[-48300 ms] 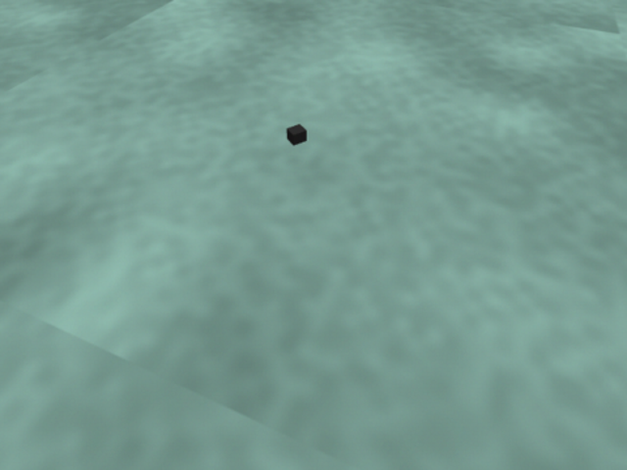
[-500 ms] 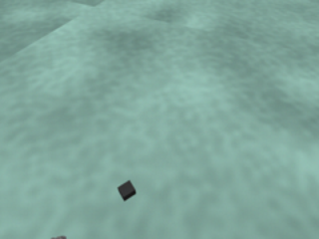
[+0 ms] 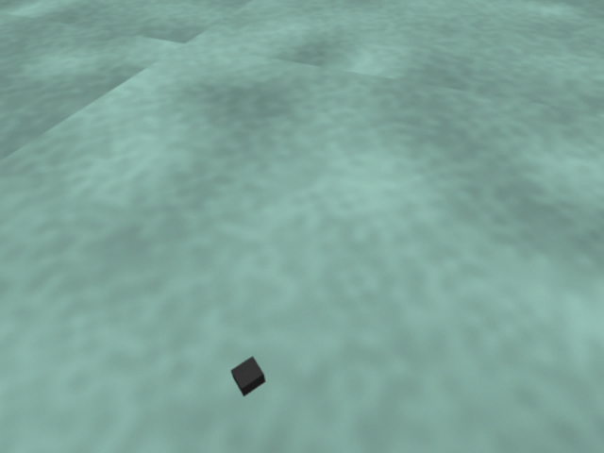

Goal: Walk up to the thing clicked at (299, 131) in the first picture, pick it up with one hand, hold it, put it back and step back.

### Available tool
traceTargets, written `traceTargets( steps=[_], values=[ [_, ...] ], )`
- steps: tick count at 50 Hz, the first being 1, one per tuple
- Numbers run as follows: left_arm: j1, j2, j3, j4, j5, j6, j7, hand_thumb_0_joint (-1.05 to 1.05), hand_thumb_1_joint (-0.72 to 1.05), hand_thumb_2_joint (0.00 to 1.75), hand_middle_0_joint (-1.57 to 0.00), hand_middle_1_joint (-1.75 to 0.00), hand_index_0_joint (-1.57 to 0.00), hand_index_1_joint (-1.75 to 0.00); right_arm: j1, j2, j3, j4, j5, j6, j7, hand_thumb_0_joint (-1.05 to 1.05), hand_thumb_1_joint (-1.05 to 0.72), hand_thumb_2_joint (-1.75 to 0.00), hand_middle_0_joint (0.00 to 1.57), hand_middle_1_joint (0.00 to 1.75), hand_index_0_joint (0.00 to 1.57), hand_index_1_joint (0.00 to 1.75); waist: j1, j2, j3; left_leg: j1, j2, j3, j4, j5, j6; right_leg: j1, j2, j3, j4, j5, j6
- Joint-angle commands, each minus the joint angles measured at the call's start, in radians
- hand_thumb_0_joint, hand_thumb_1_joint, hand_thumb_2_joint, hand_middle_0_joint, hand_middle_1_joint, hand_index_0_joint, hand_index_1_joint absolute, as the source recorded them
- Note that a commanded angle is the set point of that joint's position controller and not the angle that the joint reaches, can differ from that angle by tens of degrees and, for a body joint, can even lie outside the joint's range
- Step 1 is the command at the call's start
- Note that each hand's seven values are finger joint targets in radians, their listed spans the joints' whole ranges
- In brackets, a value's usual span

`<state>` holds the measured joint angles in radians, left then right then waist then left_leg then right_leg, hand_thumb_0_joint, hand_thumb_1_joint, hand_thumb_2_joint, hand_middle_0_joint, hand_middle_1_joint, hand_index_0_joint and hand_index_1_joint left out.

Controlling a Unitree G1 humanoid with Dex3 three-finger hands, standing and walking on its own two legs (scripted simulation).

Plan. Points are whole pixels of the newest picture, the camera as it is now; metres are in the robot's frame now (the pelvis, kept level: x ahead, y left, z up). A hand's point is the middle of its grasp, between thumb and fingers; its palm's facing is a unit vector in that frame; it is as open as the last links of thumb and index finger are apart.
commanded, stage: stand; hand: left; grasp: from above
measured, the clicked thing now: (248, 376) +0.50 +0.22 -0.75
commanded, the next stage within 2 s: step back in 1.66 s
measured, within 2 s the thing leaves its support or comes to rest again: neither
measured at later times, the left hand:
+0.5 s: hand out of the picture +0.07 +0.22 -0.16, palm faces +0.01 -0.94 -0.34, open 7.4 cm
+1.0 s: hand out of the picture +0.09 +0.23 -0.15, palm faces -0.01 -0.94 -0.34, open 7.4 cm
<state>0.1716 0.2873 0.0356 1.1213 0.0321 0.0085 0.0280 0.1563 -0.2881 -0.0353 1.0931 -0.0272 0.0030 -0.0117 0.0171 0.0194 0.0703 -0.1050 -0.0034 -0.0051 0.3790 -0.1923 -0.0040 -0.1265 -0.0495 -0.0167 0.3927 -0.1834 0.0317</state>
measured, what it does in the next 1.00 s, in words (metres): stands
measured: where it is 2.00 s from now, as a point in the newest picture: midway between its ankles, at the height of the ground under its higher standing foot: outside the picture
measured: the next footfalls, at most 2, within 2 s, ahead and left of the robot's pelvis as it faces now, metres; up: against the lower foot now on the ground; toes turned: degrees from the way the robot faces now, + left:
none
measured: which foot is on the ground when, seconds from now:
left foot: down 0.00-1.00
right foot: down 0.00-1.00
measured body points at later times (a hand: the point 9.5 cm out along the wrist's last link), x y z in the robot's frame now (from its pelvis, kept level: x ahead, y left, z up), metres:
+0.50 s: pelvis +0.00 -0.02 +0.00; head +0.00 -0.03 +0.45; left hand +0.07 +0.27 -0.13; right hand +0.06 -0.30 -0.14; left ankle +0.02 +0.12 -0.74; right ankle +0.02 -0.14 -0.74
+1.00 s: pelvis +0.01 -0.02 +0.00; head +0.02 -0.02 +0.45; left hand +0.09 +0.27 -0.13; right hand +0.07 -0.31 -0.14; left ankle +0.02 +0.12 -0.74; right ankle +0.02 -0.14 -0.74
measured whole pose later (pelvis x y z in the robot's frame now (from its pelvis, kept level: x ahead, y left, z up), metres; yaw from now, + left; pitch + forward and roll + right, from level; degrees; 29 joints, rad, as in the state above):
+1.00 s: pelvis +0.01 -0.02 +0.00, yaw -1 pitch -3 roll +0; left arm 0.10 0.31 0.02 1.15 0.01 0.00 0.01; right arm 0.13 -0.32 -0.01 1.14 -0.02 -0.01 0.00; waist 0.00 0.01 0.07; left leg -0.08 0.03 0.00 0.32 -0.18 -0.03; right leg -0.12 -0.01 -0.01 0.34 -0.17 0.00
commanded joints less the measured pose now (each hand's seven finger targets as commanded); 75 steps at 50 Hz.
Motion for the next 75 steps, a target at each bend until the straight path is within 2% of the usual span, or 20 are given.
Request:
traceTargets(
  steps=[1,2,15,18,19,22,23,24,29,30,35,40,42,43,52,55,62,63,67,75],
  values=[
    [-0.027,0.195,0.033,-0.043,-0.002,-0.026,0.007,0.00,0.90,0.90,-0.20,-0.30,-0.20,-0.30,-0.035,-0.189,-0.038,-0.046,0.000,-0.021,-0.012,0.00,-0.90,-0.90,0.20,0.30,0.20,0.30,0.000,-0.020,-0.009,-0.043,0.097,-0.098,-0.109,-0.076,0.022,-0.031,-0.060,0.086,-0.106,-0.061,-0.038],
    [-0.033,0.195,0.033,-0.043,-0.002,-0.028,0.007,0.00,0.90,0.90,-0.20,-0.30,-0.20,-0.30,-0.037,-0.195,-0.038,-0.049,0.000,-0.024,-0.012,0.00,-0.90,-0.90,0.20,0.30,0.20,0.30,-0.005,-0.008,-0.031,-0.037,0.099,-0.095,-0.104,-0.041,0.025,-0.008,-0.067,0.089,-0.103,-0.018,-0.041],
    [-0.066,0.216,0.031,-0.028,-0.010,-0.033,0.003,0.00,0.90,0.90,-0.20,-0.30,-0.20,-0.30,-0.030,-0.213,-0.024,-0.021,0.004,-0.025,-0.010,0.00,-0.90,-0.90,0.20,0.30,0.20,0.30,-0.012,-0.024,-0.047,-0.007,0.112,-0.080,-0.096,0.039,0.022,0.005,-0.074,0.102,-0.121,0.025,-0.041],
    [-0.064,0.214,0.030,-0.025,-0.011,-0.032,0.000,0.00,0.90,0.90,-0.20,-0.30,-0.20,-0.30,-0.033,-0.217,-0.020,-0.017,0.006,-0.024,-0.011,0.00,-0.90,-0.90,0.20,0.30,0.20,0.30,-0.008,-0.009,-0.041,-0.016,0.112,-0.077,-0.099,0.028,0.020,0.006,-0.071,0.101,-0.125,0.021,-0.041],
    [-0.066,0.218,0.031,-0.023,-0.011,-0.031,0.000,0.00,0.90,0.90,-0.20,-0.30,-0.20,-0.30,-0.030,-0.206,-0.017,-0.013,0.005,-0.023,-0.011,0.00,-0.90,-0.90,0.20,0.30,0.20,0.30,-0.008,-0.019,-0.021,-0.034,0.109,-0.078,-0.107,-0.004,0.019,-0.005,-0.066,0.099,-0.125,-0.011,-0.040],
    [-0.080,0.221,0.030,-0.030,-0.012,-0.034,-0.001,0.00,0.90,0.90,-0.20,-0.30,-0.20,-0.30,-0.041,-0.220,-0.019,-0.019,0.006,-0.027,-0.010,0.00,-0.90,-0.90,0.20,0.30,0.20,0.30,-0.010,-0.012,-0.060,-0.001,0.117,-0.075,-0.101,0.066,0.017,0.011,-0.073,0.101,-0.118,0.061,-0.044],
    [-0.087,0.221,0.032,-0.028,-0.014,-0.034,-0.001,0.00,0.90,0.90,-0.20,-0.30,-0.20,-0.30,-0.034,-0.216,-0.017,-0.013,0.006,-0.027,-0.011,0.00,-0.90,-0.90,0.20,0.30,0.20,0.30,-0.014,-0.015,-0.057,-0.010,0.118,-0.074,-0.102,0.062,0.018,0.018,-0.073,0.102,-0.115,0.068,-0.044],
    [-0.073,0.214,0.028,-0.024,-0.011,-0.033,-0.002,0.00,0.90,0.90,-0.20,-0.30,-0.20,-0.30,-0.040,-0.218,-0.017,-0.012,0.006,-0.027,-0.011,0.00,-0.90,-0.90,0.20,0.30,0.20,0.30,-0.005,-0.021,-0.039,-0.011,0.119,-0.078,-0.108,0.048,0.017,0.000,-0.066,0.094,-0.119,0.026,-0.042],
    [-0.084,0.215,0.028,-0.023,-0.014,-0.031,-0.005,0.00,0.90,0.90,-0.20,-0.30,-0.20,-0.30,-0.039,-0.218,-0.015,-0.009,0.007,-0.026,-0.009,0.00,-0.90,-0.90,0.20,0.30,0.20,0.30,-0.012,-0.010,-0.048,-0.017,0.120,-0.071,-0.109,0.026,0.017,0.007,-0.068,0.101,-0.122,0.027,-0.045],
    [-0.090,0.215,0.027,-0.024,-0.015,-0.033,-0.005,0.00,0.90,0.90,-0.20,-0.30,-0.20,-0.30,-0.040,-0.214,-0.013,-0.007,0.007,-0.026,-0.008,0.00,-0.90,-0.90,0.20,0.30,0.20,0.30,-0.012,-0.008,-0.059,-0.010,0.120,-0.069,-0.109,0.050,0.018,0.019,-0.071,0.102,-0.117,0.067,-0.047],
    [-0.094,0.223,0.027,-0.026,-0.015,-0.034,-0.007,0.00,0.90,0.90,-0.20,-0.30,-0.20,-0.30,-0.049,-0.222,-0.013,-0.008,0.007,-0.028,-0.008,0.00,-0.90,-0.90,0.20,0.30,0.20,0.30,-0.010,-0.017,-0.048,-0.008,0.123,-0.069,-0.112,0.049,0.016,0.004,-0.066,0.098,-0.121,0.039,-0.044],
    [-0.099,0.231,0.026,-0.031,-0.016,-0.037,-0.007,0.00,0.90,0.90,-0.20,-0.30,-0.20,-0.30,-0.048,-0.228,-0.016,-0.006,0.008,-0.030,-0.007,0.00,-0.90,-0.90,0.20,0.30,0.20,0.30,-0.017,-0.020,-0.088,0.025,0.129,-0.066,-0.104,0.116,0.014,0.020,-0.072,0.096,-0.107,0.125,-0.047],
    [-0.097,0.228,0.025,-0.027,-0.017,-0.037,-0.006,0.00,0.90,0.90,-0.20,-0.30,-0.20,-0.30,-0.052,-0.225,-0.014,-0.004,0.008,-0.027,-0.006,0.00,-0.90,-0.90,0.20,0.30,0.20,0.30,-0.016,-0.031,-0.062,0.009,0.127,-0.066,-0.107,0.081,0.016,0.006,-0.066,0.096,-0.119,0.080,-0.043],
    [-0.107,0.235,0.025,-0.032,-0.016,-0.037,-0.007,0.00,0.90,0.90,-0.20,-0.30,-0.20,-0.30,-0.049,-0.228,-0.015,-0.007,0.006,-0.026,-0.006,0.00,-0.90,-0.90,0.20,0.30,0.20,0.30,-0.023,-0.029,-0.074,0.017,0.128,-0.060,-0.106,0.089,0.015,0.010,-0.072,0.100,-0.115,0.092,-0.048],
    [-0.108,0.238,0.025,-0.036,-0.019,-0.037,-0.009,0.00,0.90,0.90,-0.20,-0.30,-0.20,-0.30,-0.066,-0.238,-0.013,-0.006,0.009,-0.034,-0.008,0.00,-0.90,-0.90,0.20,0.30,0.20,0.30,-0.017,-0.003,-0.105,0.029,0.136,-0.059,-0.107,0.165,0.015,0.045,-0.077,0.098,-0.089,0.199,-0.052],
    [-0.106,0.238,0.023,-0.036,-0.021,-0.038,-0.010,0.00,0.90,0.90,-0.20,-0.30,-0.20,-0.30,-0.061,-0.243,-0.013,-0.004,0.011,-0.034,-0.006,0.00,-0.90,-0.90,0.20,0.30,0.20,0.30,-0.017,-0.012,-0.105,0.042,0.138,-0.061,-0.106,0.178,0.012,0.039,-0.075,0.095,-0.094,0.193,-0.048],
    [-0.109,0.243,0.021,-0.037,-0.018,-0.036,-0.012,0.00,0.90,0.90,-0.20,-0.30,-0.20,-0.30,-0.065,-0.242,-0.010,-0.003,0.009,-0.028,-0.003,0.00,-0.90,-0.90,0.20,0.30,0.20,0.30,-0.015,-0.016,-0.039,-0.010,0.129,-0.062,-0.126,0.036,0.013,-0.003,-0.069,0.101,-0.128,0.042,-0.045],
    [-0.109,0.249,0.022,-0.037,-0.018,-0.036,-0.012,0.00,0.90,0.90,-0.20,-0.30,-0.20,-0.30,-0.071,-0.240,-0.011,-0.004,0.009,-0.028,-0.001,0.00,-0.90,-0.90,0.20,0.30,0.20,0.30,-0.015,-0.019,-0.050,0.005,0.130,-0.063,-0.126,0.042,0.014,-0.010,-0.071,0.105,-0.130,0.031,-0.049],
    [-0.108,0.252,0.021,-0.044,-0.018,-0.039,-0.014,0.00,0.90,0.90,-0.20,-0.30,-0.20,-0.30,-0.074,-0.248,-0.014,-0.009,0.011,-0.032,-0.001,0.00,-0.90,-0.90,0.20,0.30,0.20,0.30,-0.015,-0.011,-0.087,0.024,0.137,-0.065,-0.120,0.097,0.012,0.010,-0.074,0.103,-0.114,0.107,-0.052],
    [-0.104,0.254,0.019,-0.043,-0.020,-0.039,-0.015,0.00,0.90,0.90,-0.20,-0.30,-0.20,-0.30,-0.071,-0.247,-0.012,-0.007,0.010,-0.032,-0.001,0.00,-0.90,-0.90,0.20,0.30,0.20,0.30,-0.015,-0.020,-0.080,0.024,0.136,-0.062,-0.127,0.090,0.010,0.001,-0.070,0.102,-0.109,0.105,-0.052]
  ],
)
